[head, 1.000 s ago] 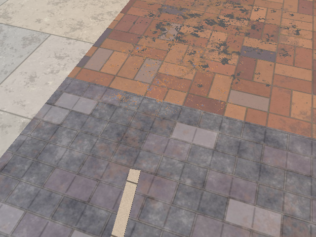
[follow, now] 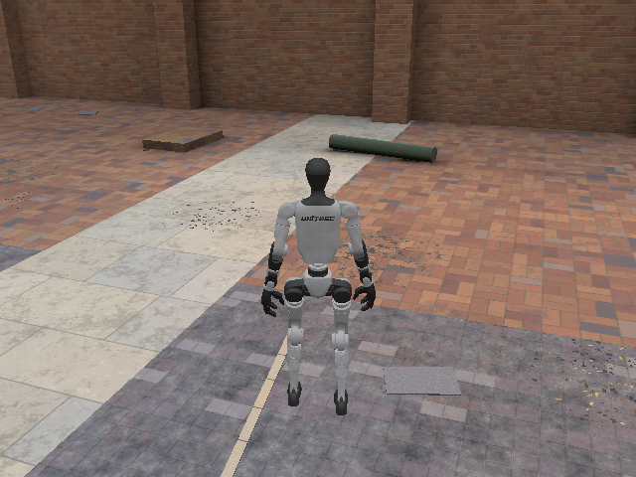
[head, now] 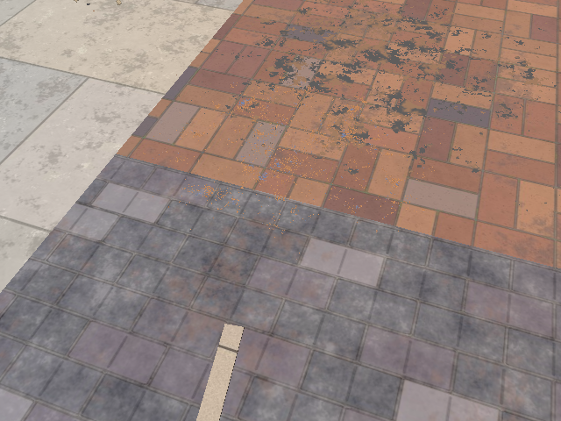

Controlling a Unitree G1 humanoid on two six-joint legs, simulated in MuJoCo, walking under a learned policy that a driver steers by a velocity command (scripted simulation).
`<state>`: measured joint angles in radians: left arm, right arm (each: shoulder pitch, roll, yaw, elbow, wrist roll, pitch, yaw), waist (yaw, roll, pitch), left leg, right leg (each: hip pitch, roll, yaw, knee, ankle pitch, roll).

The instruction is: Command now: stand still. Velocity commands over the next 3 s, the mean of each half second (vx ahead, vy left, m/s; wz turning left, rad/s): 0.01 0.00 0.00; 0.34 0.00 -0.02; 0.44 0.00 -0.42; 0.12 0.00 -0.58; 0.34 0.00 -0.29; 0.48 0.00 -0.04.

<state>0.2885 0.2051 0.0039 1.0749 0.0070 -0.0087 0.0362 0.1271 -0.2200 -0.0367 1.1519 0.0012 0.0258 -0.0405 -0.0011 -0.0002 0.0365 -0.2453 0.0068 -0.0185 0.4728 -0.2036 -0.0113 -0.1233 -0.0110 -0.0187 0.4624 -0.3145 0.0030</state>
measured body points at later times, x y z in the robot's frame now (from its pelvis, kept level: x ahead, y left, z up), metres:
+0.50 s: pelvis +0.00 +0.00 +0.00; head +0.01 +0.00 +0.45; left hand -0.02 +0.24 -0.16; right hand +0.03 -0.25 -0.16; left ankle +0.03 +0.13 -0.74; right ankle -0.04 -0.12 -0.74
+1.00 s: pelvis +0.17 +0.03 +0.00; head +0.18 +0.04 +0.45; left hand +0.34 +0.27 -0.12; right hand +0.06 -0.20 -0.14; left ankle +0.04 +0.12 -0.74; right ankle +0.32 -0.13 -0.69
